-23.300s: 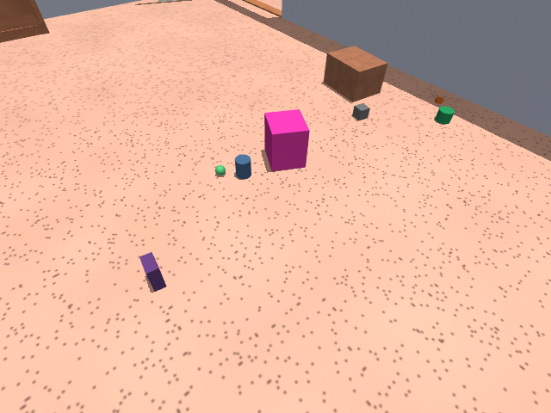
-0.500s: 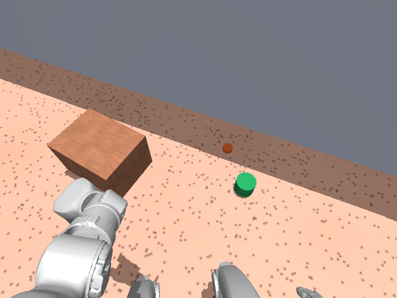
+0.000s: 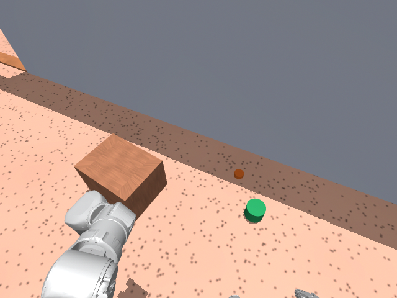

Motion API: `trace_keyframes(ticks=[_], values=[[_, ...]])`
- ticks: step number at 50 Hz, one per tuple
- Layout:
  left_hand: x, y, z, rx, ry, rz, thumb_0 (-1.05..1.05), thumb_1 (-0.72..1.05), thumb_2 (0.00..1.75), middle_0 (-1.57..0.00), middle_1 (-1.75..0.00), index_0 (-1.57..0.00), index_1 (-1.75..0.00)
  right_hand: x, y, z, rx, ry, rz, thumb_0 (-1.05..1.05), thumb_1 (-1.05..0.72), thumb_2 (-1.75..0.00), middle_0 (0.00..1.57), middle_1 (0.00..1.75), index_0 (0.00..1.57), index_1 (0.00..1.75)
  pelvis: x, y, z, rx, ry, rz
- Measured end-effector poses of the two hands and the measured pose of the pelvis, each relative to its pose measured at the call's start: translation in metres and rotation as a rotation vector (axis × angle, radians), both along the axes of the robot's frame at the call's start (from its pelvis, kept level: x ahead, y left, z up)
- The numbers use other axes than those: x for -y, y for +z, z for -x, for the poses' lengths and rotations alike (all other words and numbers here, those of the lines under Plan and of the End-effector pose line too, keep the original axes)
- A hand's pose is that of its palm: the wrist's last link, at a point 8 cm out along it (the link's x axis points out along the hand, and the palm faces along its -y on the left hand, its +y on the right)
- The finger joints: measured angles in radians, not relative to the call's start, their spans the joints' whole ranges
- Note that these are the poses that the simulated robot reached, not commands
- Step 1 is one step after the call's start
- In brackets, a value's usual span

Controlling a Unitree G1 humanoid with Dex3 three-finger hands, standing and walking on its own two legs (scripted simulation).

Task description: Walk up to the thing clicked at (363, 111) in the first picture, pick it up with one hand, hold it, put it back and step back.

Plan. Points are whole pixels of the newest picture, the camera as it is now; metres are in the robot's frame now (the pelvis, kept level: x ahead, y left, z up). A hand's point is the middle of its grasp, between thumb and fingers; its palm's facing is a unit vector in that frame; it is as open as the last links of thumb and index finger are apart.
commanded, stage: hold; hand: left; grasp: from above
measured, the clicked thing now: (104, 231) +0.33 +0.21 -0.10
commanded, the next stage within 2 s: crouch in 1.90 s
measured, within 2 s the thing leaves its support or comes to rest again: neither
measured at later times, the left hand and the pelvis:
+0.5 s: hand (89, 212) +0.34 +0.23 -0.03, palm faces -0.23 -0.38 -0.89, open 10.2 cm; pelvis +0.02 +0.02 +0.02, yaw +0 degrees
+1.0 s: hand (87, 209) +0.34 +0.23 -0.01, palm faces -0.22 -0.39 -0.90, open 10.2 cm; pelvis +0.03 +0.01 +0.03, yaw +0 degrees
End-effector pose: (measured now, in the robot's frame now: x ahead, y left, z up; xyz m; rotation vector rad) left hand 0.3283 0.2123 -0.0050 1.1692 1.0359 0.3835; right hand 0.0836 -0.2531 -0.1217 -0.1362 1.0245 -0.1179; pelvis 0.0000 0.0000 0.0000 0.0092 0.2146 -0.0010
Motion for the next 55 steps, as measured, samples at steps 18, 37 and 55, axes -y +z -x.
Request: trace_keyframes(ticks=[18,37,55], values=[[-0.020,0.023,-0.008,0.024,-0.032,-0.003,-0.04,-0.04,0.45,-0.76,-0.50,-0.76,-0.46,-0.023,0.024,-0.033,0.051,0.037,-0.018,0.01,-0.89,-0.90,0.20,0.29,0.20,0.30,-0.013,0.018,-0.016,0.071,0.001,0.002],[-0.024,0.037,-0.017,0.037,-0.016,-0.006,-0.04,-0.04,0.45,-0.76,-0.50,-0.75,-0.48,-0.022,0.031,-0.050,0.048,0.058,-0.030,0.01,-0.90,-0.90,0.20,0.29,0.20,0.30,-0.013,0.026,-0.030,0.094,0.003,0.000],[-0.015,0.052,-0.007,0.037,-0.009,0.004,-0.04,-0.06,0.51,-0.75,-0.52,-0.74,-0.51,-0.021,0.040,-0.071,0.116,0.090,-0.049,0.01,-0.90,-0.90,0.20,0.29,0.20,0.30,-0.006,0.032,-0.028,0.123,0.006,-0.004]])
